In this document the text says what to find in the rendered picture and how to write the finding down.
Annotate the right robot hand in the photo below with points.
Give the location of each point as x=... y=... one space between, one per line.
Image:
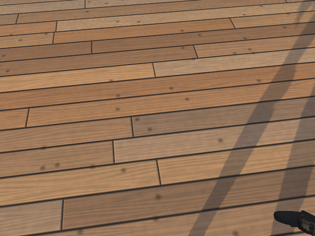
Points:
x=304 y=220

